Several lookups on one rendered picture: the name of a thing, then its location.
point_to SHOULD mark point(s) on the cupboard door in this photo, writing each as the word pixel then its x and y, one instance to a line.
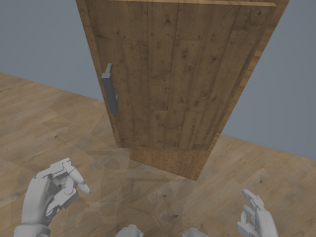
pixel 176 64

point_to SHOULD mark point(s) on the robot left thigh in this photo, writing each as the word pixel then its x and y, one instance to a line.
pixel 130 232

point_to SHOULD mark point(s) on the handle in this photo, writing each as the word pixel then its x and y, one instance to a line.
pixel 111 96

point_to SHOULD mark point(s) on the right robot hand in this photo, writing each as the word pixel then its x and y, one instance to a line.
pixel 262 222

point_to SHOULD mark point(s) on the robot left forearm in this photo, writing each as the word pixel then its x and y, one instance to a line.
pixel 31 230

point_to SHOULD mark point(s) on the left robot hand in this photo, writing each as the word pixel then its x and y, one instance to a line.
pixel 39 206

